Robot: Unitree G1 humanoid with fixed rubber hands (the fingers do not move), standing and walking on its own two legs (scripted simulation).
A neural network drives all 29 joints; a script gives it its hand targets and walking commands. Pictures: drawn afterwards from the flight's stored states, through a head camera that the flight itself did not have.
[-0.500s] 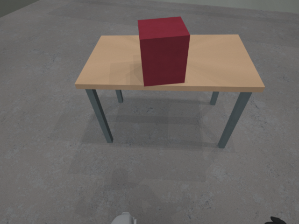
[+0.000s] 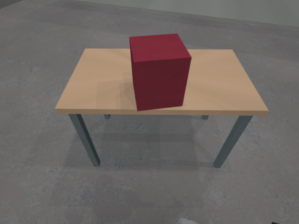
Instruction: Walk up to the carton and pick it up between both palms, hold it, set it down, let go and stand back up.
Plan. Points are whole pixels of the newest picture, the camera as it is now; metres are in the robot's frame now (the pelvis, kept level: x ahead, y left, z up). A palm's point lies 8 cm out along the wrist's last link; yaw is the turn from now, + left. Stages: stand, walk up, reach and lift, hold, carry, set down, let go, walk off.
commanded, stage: walk up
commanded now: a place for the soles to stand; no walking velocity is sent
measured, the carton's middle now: (156, 73) +0.72 -0.02 +0.00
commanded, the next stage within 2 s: none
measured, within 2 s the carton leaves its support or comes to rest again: neither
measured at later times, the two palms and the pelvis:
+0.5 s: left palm (30, 207) +0.20 +0.36 -0.10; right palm (256, 192) +0.23 -0.30 -0.08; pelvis +0.14 +0.03 +0.00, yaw +1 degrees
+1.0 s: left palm (33, 194) +0.23 +0.36 -0.09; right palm (251, 179) +0.28 -0.30 -0.08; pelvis +0.17 +0.02 +0.00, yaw +0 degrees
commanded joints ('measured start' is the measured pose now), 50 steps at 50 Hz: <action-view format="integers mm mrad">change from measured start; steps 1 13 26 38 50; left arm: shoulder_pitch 205 65 16 -72 -69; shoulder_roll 201 244 192 193 156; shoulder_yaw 115 117 73 66 49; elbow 20 -72 -67 -25 -30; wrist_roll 20 6 -9 15 7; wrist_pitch -32 -26 39 17 29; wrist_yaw -2 18 48 48 34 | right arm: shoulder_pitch -57 -8 -28 -124 -156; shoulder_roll -177 -148 -240 -103 -157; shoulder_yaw -74 -77 -77 -37 -43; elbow -88 -31 -9 -17 18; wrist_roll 5 11 -4 28 13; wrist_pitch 4 27 4 33 22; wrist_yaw -3 7 -48 -47 -43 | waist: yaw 90 34 -19 -24 -13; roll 0 -162 167 -41 -1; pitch -89 -3 -8 -57 -74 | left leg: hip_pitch -218 -421 0 -133 -95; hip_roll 159 42 284 17 96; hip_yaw -134 -94 -564 -128 -213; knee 57 251 -299 0 -127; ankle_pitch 166 54 144 61 62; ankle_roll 117 -20 180 3 14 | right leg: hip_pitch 441 256 -96 106 96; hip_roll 53 -195 22 -165 -53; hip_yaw -76 259 47 242 116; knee -214 -526 166 -326 -244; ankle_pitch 52 -289 -244 75 80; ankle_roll -37 -228 -16 -140 -71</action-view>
